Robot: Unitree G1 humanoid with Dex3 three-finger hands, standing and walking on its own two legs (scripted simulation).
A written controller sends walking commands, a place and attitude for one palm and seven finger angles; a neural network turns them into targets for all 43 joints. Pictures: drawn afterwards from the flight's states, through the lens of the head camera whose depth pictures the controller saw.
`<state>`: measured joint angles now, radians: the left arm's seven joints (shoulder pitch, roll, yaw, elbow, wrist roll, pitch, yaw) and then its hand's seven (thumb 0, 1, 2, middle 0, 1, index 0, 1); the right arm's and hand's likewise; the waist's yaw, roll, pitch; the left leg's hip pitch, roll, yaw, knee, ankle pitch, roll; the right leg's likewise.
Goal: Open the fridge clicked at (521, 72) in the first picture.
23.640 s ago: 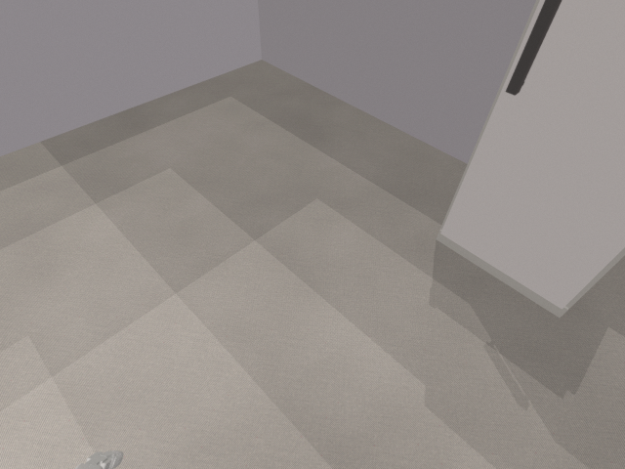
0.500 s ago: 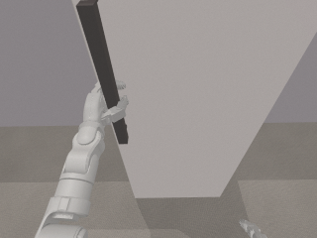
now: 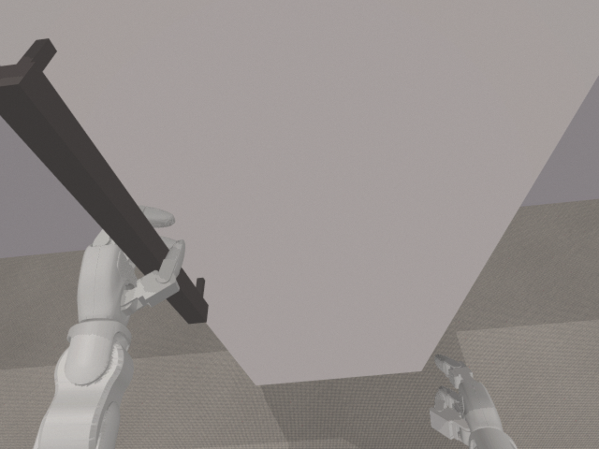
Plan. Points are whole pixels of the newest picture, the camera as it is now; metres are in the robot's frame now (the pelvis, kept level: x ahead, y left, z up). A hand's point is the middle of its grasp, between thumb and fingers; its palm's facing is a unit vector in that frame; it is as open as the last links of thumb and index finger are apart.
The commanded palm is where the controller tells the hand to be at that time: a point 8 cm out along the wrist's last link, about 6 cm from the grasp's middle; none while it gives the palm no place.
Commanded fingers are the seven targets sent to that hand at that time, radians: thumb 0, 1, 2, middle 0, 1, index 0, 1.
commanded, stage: walk backward, drawing the door open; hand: left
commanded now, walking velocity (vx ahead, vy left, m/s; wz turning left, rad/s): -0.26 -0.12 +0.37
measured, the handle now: (145, 225) +0.32 +0.19 +0.16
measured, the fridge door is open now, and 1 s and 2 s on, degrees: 0 1 45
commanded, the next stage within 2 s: none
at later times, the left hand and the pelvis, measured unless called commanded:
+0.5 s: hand (169, 273) +0.28 +0.17 +0.12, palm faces +0.53 -0.77 -0.35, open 6.9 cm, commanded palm +0.23 +0.20 +0.12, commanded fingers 0.00 0.90 0.90 -0.45 -1.40 -0.45 -1.40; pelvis +0.05 -0.11 -0.03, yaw +9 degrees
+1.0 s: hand (174, 276) +0.28 +0.16 +0.12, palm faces +0.56 -0.80 -0.24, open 7.2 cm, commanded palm +0.21 +0.19 +0.12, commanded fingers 0.00 0.90 0.90 -0.45 -1.40 -0.45 -1.40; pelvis -0.02 -0.15 -0.02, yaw +15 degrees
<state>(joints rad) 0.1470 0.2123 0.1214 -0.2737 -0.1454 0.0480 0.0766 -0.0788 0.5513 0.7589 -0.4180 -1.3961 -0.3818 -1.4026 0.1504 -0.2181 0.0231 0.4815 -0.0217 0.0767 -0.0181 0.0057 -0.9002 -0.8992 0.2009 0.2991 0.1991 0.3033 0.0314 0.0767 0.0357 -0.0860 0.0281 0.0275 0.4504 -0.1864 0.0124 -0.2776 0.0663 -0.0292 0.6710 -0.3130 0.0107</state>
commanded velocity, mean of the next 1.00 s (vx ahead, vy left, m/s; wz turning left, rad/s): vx -0.28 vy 0.03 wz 0.20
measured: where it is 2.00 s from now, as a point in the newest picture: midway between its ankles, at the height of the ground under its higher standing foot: outside the picture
